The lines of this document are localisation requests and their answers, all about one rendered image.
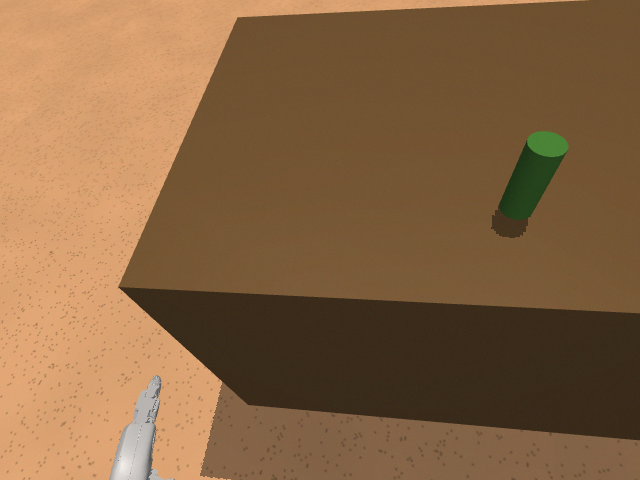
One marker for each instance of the left robot hand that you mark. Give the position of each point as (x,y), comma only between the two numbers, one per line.
(133,459)

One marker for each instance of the can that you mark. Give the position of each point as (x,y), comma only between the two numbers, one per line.
(537,164)

